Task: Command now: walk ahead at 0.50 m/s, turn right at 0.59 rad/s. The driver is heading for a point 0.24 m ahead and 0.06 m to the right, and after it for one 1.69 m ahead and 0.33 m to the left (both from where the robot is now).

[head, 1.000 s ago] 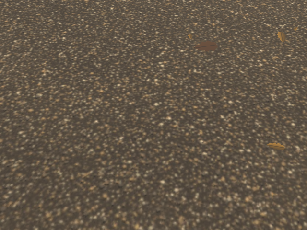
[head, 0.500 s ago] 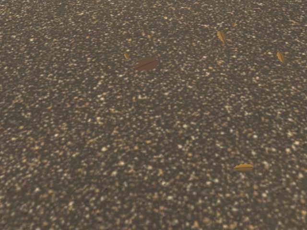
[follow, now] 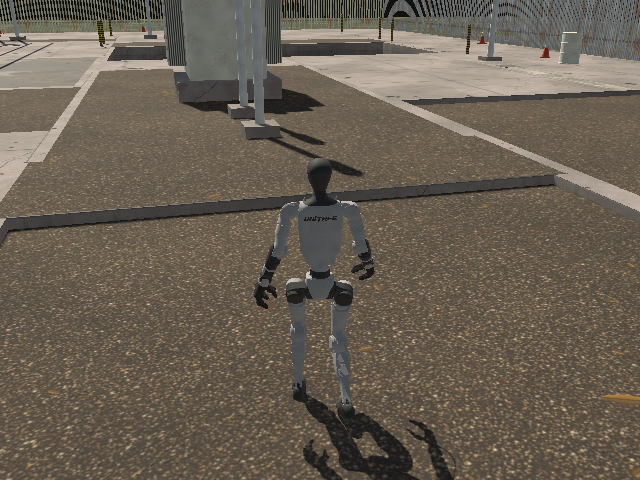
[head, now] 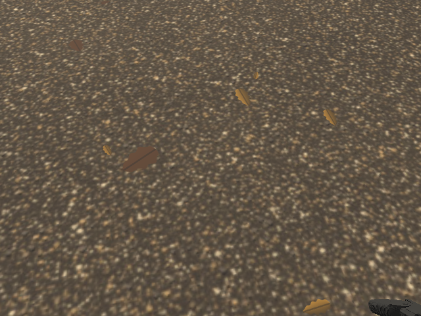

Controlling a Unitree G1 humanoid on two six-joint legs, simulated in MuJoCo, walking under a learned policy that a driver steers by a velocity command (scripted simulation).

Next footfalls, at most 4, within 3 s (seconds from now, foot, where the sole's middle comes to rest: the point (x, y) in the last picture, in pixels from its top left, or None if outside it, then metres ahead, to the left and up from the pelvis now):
0.44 right None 0.36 -0.20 -0.76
0.92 left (222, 290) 0.55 0.02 -0.76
1.36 right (288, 263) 0.65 -0.19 -0.76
1.82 left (178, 216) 0.81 0.19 -0.76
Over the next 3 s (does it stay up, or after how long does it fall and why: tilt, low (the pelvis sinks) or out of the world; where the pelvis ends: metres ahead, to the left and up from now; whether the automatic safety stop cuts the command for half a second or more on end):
stays up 1.26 0.33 0.01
